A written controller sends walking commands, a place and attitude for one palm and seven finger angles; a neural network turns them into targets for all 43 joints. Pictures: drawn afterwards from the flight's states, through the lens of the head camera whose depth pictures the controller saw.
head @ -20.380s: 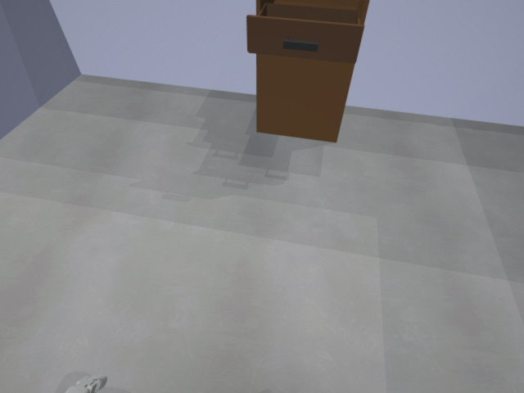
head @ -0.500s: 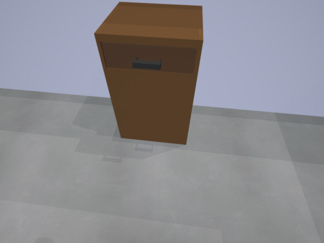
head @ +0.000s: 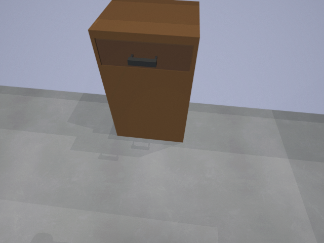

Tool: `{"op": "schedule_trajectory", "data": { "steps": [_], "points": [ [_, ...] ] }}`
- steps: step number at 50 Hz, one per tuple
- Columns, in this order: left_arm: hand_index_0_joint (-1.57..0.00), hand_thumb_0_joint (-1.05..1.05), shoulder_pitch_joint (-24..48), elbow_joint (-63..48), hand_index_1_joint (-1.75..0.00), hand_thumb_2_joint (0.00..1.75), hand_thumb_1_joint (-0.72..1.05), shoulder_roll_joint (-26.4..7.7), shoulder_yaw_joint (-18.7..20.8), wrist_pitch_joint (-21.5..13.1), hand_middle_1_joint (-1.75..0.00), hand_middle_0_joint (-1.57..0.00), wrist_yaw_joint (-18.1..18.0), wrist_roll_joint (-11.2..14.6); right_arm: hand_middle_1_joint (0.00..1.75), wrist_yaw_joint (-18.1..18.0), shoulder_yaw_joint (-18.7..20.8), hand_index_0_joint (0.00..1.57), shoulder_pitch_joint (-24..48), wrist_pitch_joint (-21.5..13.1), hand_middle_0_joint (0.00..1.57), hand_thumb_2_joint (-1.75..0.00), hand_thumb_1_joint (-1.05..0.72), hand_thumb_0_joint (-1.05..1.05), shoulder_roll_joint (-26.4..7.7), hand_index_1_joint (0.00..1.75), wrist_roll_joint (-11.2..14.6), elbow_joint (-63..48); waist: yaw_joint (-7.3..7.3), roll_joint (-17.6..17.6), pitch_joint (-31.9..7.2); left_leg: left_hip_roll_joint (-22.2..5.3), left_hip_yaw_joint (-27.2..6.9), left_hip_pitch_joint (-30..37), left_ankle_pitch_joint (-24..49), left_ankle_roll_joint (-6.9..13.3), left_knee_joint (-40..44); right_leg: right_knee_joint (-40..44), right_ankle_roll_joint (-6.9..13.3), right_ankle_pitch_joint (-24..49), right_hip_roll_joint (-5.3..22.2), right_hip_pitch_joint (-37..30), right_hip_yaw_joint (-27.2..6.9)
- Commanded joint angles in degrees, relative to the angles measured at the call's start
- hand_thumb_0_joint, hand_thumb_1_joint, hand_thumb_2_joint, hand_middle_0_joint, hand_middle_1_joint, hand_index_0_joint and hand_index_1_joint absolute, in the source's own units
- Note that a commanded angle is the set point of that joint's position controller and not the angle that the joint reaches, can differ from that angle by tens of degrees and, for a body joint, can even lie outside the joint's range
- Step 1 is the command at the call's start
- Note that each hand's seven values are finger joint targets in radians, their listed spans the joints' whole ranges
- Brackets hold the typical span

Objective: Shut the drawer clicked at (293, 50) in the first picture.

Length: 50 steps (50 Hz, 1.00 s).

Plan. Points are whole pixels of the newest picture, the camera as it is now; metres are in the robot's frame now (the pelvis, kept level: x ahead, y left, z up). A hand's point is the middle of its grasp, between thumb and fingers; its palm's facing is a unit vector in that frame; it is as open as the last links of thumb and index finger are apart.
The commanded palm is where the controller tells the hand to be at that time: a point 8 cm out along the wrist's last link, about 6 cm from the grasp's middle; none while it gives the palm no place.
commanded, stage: look to check the result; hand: left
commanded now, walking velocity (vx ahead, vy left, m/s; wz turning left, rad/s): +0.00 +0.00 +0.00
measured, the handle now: (143, 59) +0.91 +0.14 -0.06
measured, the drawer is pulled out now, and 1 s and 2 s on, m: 0.00 0.00 0.00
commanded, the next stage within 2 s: stand and wait in 0.34 s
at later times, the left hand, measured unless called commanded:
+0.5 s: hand out of the picture +0.03 +0.18 -0.17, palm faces +0.03 -0.97 -0.22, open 7.4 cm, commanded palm none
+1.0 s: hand out of the picture +0.07 +0.21 -0.16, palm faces +0.01 -0.96 -0.28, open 7.4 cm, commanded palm none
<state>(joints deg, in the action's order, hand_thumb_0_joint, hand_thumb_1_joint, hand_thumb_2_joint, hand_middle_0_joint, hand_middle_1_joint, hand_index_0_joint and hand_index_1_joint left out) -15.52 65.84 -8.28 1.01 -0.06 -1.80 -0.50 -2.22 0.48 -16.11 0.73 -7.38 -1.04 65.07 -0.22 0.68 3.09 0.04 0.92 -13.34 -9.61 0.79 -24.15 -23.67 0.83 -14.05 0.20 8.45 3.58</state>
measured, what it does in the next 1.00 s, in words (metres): stands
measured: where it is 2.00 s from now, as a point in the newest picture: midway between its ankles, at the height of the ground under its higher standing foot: outside the picture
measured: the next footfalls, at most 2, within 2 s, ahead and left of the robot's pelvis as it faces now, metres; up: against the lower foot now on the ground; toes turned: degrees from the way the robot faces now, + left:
none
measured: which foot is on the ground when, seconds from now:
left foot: down 0.00-1.00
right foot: down 0.00-1.00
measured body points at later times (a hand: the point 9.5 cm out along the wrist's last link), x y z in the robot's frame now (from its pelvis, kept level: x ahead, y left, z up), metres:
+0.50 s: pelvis +0.01 -0.01 +0.00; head +0.03 -0.01 +0.45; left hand +0.03 +0.23 -0.15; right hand +0.02 -0.24 -0.16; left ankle +0.04 +0.11 -0.74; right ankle -0.01 -0.11 -0.74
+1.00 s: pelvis +0.02 -0.01 +0.00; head +0.04 -0.02 +0.45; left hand +0.07 +0.26 -0.14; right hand +0.06 -0.28 -0.15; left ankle +0.04 +0.11 -0.74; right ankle -0.01 -0.11 -0.74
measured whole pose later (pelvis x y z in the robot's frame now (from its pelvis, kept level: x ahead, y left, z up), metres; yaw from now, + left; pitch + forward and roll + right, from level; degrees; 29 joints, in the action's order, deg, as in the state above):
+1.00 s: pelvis +0.02 -0.01 +0.00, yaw -1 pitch -1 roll +0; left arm -8.8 65.0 -14.4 1.5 -0.9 -0.9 -0.5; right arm -1.6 0.6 -9.2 0.2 -14.5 -1.0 64.7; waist -0.2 0.8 3.1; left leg -0.8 1.1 -9.6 -9.4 -0.3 -20.4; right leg -19.1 1.6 -13.3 -0.8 4.6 3.3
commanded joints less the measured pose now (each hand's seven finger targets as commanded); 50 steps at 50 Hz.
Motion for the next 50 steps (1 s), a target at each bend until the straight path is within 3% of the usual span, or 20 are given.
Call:
{"op": "schedule_trajectory", "data": {
  "steps": [1,13,39,50],
  "points": [
    [-0.20,0.00,-3.7,-1.3,-0.30,0.90,0.90,-6.7,0.8,-0.7,-0.30,-0.20,-0.3,0.0,0.30,-0.1,1.2,0.20,-3.5,-0.9,0.20,-0.90,-0.90,0.00,-6.3,0.30,0.2,-1.1,-0.15,-0.1,0.5,-5.6,-4.8,3.1,3.7,1.2,4.0,6.0,2.0,1.3,5.5,3.9,-4.9],
    [-0.20,0.00,-1.9,-1.4,-0.30,0.90,0.90,-7.7,1.1,-0.9,-0.30,-0.20,-0.2,-0.1,0.30,-0.2,1.3,0.20,-1.6,-1.1,0.20,-0.90,-0.90,0.00,-7.4,0.30,0.1,-1.0,-0.22,0.2,1.2,-5.7,-4.8,3.1,3.7,1.0,4.4,6.8,2.1,1.6,5.7,3.3,-5.2],
    [-0.20,0.00,4.7,-3.1,-0.30,0.90,0.90,-14.3,1.9,-1.6,-0.30,-0.20,0.3,0.0,0.30,0.2,1.7,0.20,4.7,-1.6,0.20,-0.90,-0.90,0.00,-14.3,0.30,0.1,-2.2,-0.10,-0.6,-2.2,-6.8,-5.0,6.5,9.1,0.7,5.4,7.7,2.0,9.9,6.5,-0.6,-5.8],
    [-0.20,0.00,6.5,-3.3,-0.30,0.90,0.90,-16.1,1.9,-1.7,-0.30,-0.20,0.6,0.0,0.30,0.4,1.8,0.20,6.6,-1.7,0.20,-0.90,-0.90,0.00,-16.4,0.30,0.1,-2.5,-0.17,-0.4,-2.8,-7.0,-5.2,7.5,8.6,0.6,6.2,8.8,1.9,9.0,6.7,-1.0,-6.2]
  ]
}}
